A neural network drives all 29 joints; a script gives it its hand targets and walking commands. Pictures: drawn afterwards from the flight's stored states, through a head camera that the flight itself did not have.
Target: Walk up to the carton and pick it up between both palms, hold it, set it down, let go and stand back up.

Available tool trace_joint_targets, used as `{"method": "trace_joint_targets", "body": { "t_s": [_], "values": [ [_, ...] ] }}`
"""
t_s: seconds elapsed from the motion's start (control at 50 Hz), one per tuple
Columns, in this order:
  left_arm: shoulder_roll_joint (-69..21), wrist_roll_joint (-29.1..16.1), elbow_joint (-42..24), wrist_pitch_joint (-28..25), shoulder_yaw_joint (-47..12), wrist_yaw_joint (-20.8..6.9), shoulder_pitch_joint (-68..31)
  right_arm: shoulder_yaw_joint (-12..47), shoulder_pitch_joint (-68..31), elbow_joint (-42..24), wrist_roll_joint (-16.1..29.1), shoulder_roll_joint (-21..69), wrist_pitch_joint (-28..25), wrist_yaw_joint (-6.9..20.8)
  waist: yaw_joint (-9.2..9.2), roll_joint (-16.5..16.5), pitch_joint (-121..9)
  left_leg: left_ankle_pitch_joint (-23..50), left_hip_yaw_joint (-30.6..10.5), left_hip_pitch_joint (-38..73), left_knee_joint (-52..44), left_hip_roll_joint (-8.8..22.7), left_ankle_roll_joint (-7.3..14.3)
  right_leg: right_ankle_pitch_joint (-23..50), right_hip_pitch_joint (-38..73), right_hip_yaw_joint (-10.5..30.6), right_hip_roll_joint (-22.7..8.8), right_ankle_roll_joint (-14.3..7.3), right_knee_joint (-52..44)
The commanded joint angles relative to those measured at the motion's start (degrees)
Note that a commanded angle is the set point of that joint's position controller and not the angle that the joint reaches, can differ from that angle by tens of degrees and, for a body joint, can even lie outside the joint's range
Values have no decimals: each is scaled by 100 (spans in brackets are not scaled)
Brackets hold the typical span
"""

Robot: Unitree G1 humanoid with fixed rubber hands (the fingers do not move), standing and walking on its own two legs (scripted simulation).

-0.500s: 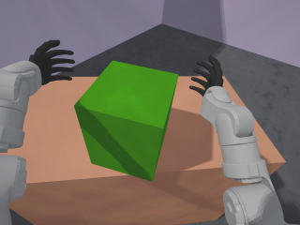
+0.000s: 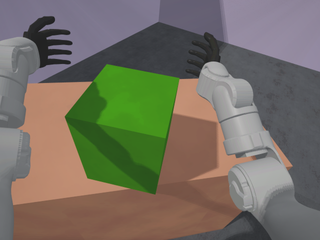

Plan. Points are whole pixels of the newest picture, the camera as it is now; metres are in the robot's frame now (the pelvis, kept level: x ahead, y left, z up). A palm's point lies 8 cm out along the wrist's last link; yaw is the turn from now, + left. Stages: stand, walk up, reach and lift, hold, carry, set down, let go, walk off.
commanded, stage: reach and lift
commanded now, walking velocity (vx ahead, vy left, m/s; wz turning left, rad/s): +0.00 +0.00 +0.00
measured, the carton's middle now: (131, 130) +0.41 -0.03 +0.07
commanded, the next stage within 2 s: none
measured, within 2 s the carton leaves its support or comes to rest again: neither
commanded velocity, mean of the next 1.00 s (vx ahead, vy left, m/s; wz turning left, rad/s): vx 0.00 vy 0.00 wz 0.00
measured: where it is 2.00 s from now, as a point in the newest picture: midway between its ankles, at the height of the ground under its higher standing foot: outside the picture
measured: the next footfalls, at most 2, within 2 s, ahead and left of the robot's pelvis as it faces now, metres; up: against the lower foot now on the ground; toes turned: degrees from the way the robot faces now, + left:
none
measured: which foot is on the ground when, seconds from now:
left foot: down 0.00-1.00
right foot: down 0.00-1.00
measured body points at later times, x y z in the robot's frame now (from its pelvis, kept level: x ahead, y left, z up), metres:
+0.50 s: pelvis -0.01 +0.00 +0.00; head +0.03 +0.04 +0.44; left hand +0.50 +0.13 +0.15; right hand +0.39 -0.20 +0.17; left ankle -0.02 +0.09 -0.74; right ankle +0.04 -0.15 -0.74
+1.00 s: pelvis -0.01 +0.00 -0.01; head +0.03 +0.05 +0.44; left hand +0.50 +0.12 +0.12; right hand +0.39 -0.18 +0.13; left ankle -0.02 +0.09 -0.74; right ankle +0.04 -0.15 -0.74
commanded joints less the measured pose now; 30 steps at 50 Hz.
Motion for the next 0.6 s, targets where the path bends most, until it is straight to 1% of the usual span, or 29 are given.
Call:
{"method": "trace_joint_targets", "body": {
  "t_s": [0.0,0.04,0.1,0.14,0.22,0.26,0.34,0.38,0.4,0.48,0.52,0.58],
  "values": [
    [691,-3,-541,-404,211,16,-3095,-127,-2588,-666,-37,-624,-334,15,-95,1433,-3120,1611,41,405,-296,-28,-343,2638,1783,-197,149,-339,521],
    [601,24,-330,-495,171,3,-3044,-94,-2537,-472,-54,-559,-391,22,-113,1434,-3034,1606,36,396,-289,-28,-341,2565,1721,-206,154,-340,506],
    [462,100,-115,-653,153,-29,-2804,-30,-2328,-273,-76,-458,-513,24,-91,1421,-2851,1592,34,403,-294,-22,-333,2442,1648,-213,168,-342,477],
    [390,141,-64,-770,171,-43,-2622,1,-2173,-258,-124,-384,-625,19,-59,1371,-2790,1576,43,377,-301,-21,-315,2410,1640,-220,173,-329,475],
    [268,233,-129,-1011,260,-13,-2270,5,-1829,-324,-289,-219,-868,34,36,1302,-2667,1491,71,290,-310,-9,-274,2295,1595,-238,189,-312,504],
    [234,253,-377,-1144,325,42,-2170,-41,-1699,-520,-395,-167,-1015,52,92,1301,-2798,1505,88,280,-298,5,-274,2287,1576,-255,202,-304,545],
    [154,324,-400,-1426,434,143,-2067,-37,-1385,-222,-582,14,-1129,138,145,1267,-2816,1268,82,108,-324,35,-219,2062,1480,-243,191,-309,596],
    [99,344,-634,-1590,483,195,-2063,-85,-1243,-217,-646,80,-1231,178,160,1378,-3020,1311,87,85,-307,37,-238,2080,1442,-226,180,-319,638],
    [55,359,-646,-1673,503,218,-2035,-94,-1167,-159,-686,129,-1289,212,173,1420,-3058,1345,86,81,-284,34,-246,2058,1392,-219,172,-327,649],
    [-82,436,-797,-1995,622,303,-1891,-205,-1056,-403,-929,274,-1684,325,276,1522,-3500,1531,124,32,-152,-17,-272,2174,1325,-176,136,-331,719],
    [-148,481,-770,-2136,677,337,-1834,-261,-1082,-554,-1104,331,-1912,367,336,1477,-3723,1527,156,-106,-95,-52,-262,2255,1359,-155,115,-314,787],
    [-265,545,-619,-2316,686,394,-1806,-361,-1143,-622,-1361,401,-2219,413,361,1423,-3988,1379,185,-380,-41,-85,-244,2332,1417,-140,87,-299,913]
  ]
}}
